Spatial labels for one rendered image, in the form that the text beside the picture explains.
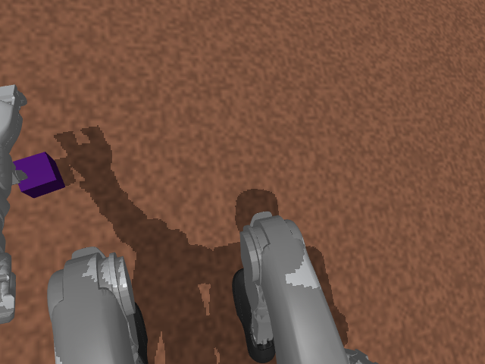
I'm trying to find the left robot foot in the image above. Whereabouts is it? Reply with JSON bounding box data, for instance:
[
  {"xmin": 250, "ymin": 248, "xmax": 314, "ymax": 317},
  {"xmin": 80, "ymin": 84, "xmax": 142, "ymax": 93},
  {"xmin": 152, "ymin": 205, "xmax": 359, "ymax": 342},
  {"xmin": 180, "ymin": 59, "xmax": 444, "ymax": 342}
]
[{"xmin": 133, "ymin": 303, "xmax": 148, "ymax": 364}]

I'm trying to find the cube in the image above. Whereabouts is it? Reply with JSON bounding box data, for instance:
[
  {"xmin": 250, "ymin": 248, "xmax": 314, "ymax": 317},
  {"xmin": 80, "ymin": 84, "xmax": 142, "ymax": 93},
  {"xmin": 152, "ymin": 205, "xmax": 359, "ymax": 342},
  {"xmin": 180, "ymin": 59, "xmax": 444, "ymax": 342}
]
[{"xmin": 13, "ymin": 152, "xmax": 65, "ymax": 198}]

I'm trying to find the right robot foot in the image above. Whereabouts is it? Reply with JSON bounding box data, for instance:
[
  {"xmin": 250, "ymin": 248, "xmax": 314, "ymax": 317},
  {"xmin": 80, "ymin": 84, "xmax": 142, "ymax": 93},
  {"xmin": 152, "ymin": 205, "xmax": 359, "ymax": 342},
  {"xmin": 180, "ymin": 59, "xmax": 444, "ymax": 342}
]
[{"xmin": 232, "ymin": 268, "xmax": 275, "ymax": 363}]

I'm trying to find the right robot hand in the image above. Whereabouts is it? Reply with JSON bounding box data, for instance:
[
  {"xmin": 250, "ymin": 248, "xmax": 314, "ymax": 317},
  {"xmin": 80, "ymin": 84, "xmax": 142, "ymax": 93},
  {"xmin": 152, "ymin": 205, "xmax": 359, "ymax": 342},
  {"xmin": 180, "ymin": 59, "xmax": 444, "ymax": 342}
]
[{"xmin": 344, "ymin": 348, "xmax": 378, "ymax": 364}]

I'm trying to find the left robot hand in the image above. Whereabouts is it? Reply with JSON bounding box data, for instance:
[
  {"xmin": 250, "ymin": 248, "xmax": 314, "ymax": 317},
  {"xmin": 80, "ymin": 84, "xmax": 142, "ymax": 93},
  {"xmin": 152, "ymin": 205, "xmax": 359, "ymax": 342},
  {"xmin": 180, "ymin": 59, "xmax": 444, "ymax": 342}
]
[{"xmin": 0, "ymin": 84, "xmax": 28, "ymax": 185}]

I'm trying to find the left robot arm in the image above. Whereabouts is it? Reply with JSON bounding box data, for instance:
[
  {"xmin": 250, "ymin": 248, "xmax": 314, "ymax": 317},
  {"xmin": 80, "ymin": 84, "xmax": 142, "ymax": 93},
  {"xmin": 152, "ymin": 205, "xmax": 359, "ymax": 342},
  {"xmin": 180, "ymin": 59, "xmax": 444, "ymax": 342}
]
[{"xmin": 0, "ymin": 147, "xmax": 16, "ymax": 324}]

